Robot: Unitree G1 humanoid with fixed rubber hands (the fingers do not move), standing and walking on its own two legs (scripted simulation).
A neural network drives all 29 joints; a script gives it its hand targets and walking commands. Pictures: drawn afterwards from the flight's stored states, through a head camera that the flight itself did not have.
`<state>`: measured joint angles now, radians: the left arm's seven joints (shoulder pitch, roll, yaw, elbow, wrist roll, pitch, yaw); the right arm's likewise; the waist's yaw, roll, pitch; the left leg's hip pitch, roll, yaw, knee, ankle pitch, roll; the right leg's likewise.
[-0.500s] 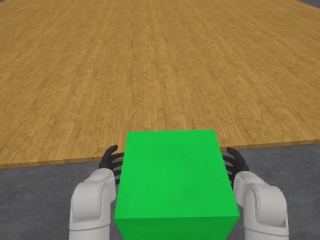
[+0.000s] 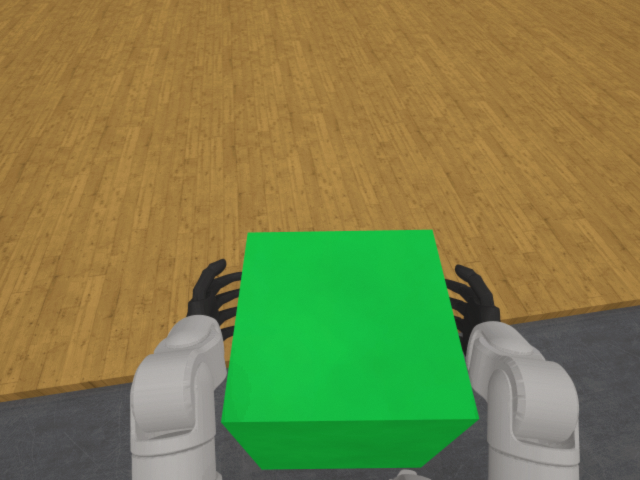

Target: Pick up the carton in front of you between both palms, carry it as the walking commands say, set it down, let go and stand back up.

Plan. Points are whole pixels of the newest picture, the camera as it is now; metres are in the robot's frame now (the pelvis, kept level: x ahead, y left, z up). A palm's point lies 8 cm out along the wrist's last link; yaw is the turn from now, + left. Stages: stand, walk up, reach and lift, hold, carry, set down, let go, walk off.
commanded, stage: carry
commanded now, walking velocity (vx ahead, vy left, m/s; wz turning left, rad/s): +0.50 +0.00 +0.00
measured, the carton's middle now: (340, 358) +0.28 -0.01 +0.01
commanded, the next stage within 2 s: none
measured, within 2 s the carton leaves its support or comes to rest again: neither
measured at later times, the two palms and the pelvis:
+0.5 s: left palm (242, 86) +0.69 +0.14 +0.15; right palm (417, 84) +0.71 -0.16 +0.14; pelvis +0.30 -0.03 -0.01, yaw +2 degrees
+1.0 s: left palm (258, 55) +0.86 +0.13 +0.12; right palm (407, 56) +0.87 -0.17 +0.12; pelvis +0.48 -0.04 -0.01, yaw +2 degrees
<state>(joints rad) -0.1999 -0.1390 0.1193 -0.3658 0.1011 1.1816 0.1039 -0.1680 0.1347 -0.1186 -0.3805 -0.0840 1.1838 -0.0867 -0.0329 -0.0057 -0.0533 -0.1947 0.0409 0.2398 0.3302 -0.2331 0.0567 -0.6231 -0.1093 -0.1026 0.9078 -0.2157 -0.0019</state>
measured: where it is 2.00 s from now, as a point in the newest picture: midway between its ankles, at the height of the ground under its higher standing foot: (334, 394)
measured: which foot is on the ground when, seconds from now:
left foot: down 0.00-0.22, up 0.24-0.56, down 0.58-1.00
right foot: up 0.00-0.18, down 0.20-0.60, up 0.62-0.80, down 0.82-1.00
